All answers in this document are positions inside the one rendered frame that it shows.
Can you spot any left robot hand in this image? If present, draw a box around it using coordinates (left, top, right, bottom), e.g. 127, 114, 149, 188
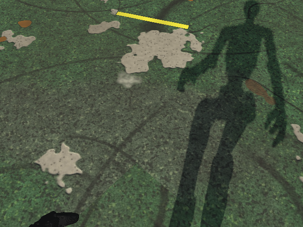
28, 211, 80, 227

